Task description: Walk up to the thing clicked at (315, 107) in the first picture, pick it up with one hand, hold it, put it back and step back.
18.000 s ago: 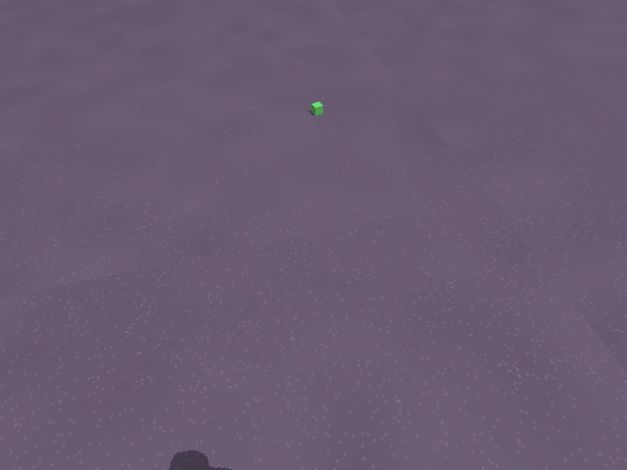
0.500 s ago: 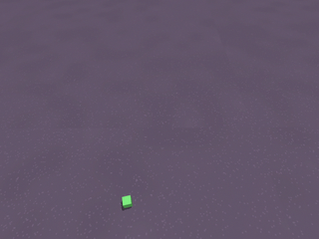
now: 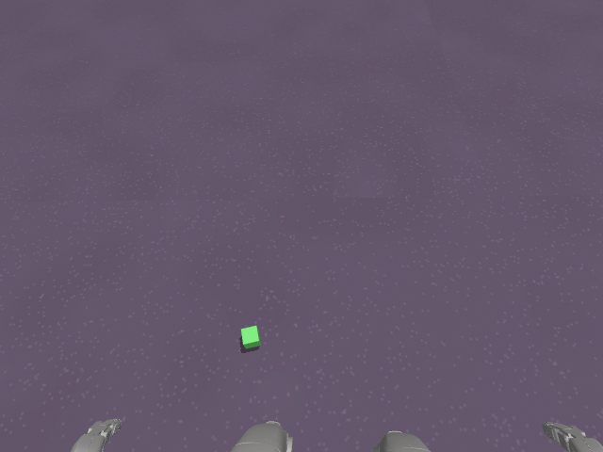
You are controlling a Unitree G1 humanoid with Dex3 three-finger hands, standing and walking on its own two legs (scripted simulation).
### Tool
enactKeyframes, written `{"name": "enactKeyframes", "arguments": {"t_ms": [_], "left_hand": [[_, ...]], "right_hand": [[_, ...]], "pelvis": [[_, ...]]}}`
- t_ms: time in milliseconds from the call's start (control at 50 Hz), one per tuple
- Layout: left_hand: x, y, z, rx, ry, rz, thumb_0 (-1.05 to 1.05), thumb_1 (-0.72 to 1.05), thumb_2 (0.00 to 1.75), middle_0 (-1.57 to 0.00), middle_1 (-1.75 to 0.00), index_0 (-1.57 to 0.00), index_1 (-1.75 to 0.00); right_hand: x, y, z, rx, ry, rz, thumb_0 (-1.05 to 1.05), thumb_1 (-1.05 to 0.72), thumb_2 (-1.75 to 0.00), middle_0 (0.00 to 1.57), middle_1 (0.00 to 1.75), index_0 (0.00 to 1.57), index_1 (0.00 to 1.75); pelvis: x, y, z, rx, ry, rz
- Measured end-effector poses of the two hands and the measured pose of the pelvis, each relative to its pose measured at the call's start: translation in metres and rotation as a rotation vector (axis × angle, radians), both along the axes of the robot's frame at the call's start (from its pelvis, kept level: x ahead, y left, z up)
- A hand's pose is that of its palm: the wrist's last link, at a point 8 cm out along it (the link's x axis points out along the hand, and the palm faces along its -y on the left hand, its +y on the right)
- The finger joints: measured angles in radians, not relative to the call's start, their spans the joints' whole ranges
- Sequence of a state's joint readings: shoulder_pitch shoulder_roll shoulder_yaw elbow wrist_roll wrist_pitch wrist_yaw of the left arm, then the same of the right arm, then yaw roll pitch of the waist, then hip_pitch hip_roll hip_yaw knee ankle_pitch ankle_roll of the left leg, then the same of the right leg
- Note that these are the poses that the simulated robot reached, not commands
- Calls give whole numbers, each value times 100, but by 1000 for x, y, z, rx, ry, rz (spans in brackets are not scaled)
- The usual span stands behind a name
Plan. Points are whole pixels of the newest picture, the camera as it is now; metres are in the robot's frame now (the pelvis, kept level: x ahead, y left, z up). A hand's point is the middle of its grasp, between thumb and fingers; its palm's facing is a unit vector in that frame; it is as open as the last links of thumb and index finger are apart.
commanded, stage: walk up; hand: left
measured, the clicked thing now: (251, 337) +0.47 +0.23 -0.73
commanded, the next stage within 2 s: stand in 1.12 s
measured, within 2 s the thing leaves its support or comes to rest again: neither
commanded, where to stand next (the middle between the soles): +0.08 -0.01 m, yaw +0 degrees
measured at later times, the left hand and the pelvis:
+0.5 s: hand out of the picture +0.12 +0.25 -0.15, palm faces -0.06 -0.93 -0.35, open 7.4 cm; pelvis +0.01 -0.02 +0.00, yaw -1 degrees
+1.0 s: hand out of the picture +0.11 +0.24 -0.12, palm faces +0.02 -0.93 -0.36, open 7.4 cm; pelvis +0.01 -0.02 +0.02, yaw +1 degrees
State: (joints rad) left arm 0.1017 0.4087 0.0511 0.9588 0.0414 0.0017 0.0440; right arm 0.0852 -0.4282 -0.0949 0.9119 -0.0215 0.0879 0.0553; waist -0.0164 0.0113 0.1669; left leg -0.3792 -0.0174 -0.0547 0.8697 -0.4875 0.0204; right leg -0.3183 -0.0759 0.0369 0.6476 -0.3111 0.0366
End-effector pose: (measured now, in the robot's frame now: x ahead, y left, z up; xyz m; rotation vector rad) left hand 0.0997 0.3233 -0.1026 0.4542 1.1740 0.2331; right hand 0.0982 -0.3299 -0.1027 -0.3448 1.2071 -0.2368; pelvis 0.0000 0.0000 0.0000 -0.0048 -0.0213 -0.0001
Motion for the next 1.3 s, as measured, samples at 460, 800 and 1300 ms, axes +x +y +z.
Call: {"name": "enactKeyframes", "arguments": {"t_ms": [460, 800, 1300], "left_hand": [[16, -22, -12, -110, -4, -3, 1, 90, 90, -21, -30, -20, -30], [24, -48, 2, -153, -76, 29, 1, 90, 90, -21, -30, -20, -30], [-29, -46, 7, -133, 47, 76, 1, 90, 90, -21, -30, -20, -30]], "right_hand": [[-57, -15, 13, -95, 34, -39, 1, -90, -90, 21, 30, 21, 30], [-6, 17, 4, 43, -8, 33, 1, -90, -90, 20, 30, 21, 30], [-7, 11, 12, 51, 16, 29, 1, -90, -90, 20, 30, 20, 29]], "pelvis": [[15, -13, 1, -19, -27, -24], [19, -20, 14, 1, -26, 5], [12, -24, 27, 6, -21, 7]]}}
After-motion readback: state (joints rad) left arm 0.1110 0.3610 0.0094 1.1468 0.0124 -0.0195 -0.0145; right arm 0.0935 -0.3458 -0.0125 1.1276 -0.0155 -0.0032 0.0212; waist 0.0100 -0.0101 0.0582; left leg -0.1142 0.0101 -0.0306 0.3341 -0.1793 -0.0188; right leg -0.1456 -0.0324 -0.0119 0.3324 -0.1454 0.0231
